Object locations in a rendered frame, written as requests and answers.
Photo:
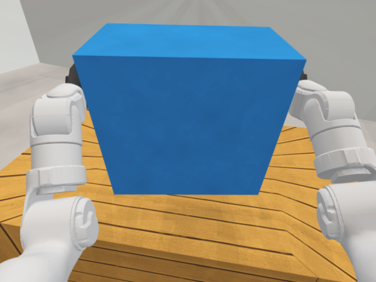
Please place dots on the robot left upper arm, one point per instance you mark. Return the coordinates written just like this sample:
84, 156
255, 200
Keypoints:
54, 234

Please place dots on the carton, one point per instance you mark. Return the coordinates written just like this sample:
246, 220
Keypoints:
187, 109

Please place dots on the right robot forearm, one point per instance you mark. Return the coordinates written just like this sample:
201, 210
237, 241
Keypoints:
341, 153

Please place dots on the right robot hand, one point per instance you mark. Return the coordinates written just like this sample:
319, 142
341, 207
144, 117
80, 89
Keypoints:
303, 76

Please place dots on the robot right upper arm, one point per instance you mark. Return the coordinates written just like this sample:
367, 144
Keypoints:
347, 213

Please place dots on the pedestal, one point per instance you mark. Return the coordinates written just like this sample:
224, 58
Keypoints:
270, 237

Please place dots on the left robot hand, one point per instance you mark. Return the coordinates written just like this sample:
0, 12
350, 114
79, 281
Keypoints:
73, 77

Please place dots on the left robot forearm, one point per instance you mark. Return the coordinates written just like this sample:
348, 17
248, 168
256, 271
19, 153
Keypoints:
55, 140

